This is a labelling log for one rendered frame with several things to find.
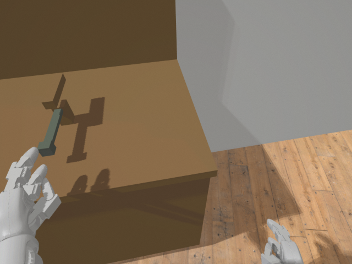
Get robot right hand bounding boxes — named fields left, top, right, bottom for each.
left=261, top=219, right=304, bottom=264

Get left robot forearm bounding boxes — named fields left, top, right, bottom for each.
left=0, top=234, right=43, bottom=264

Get counter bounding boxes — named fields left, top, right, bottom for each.
left=0, top=0, right=218, bottom=264

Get tap lever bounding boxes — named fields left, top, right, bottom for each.
left=37, top=108, right=63, bottom=157

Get robot left hand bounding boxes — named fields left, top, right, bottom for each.
left=0, top=147, right=61, bottom=242

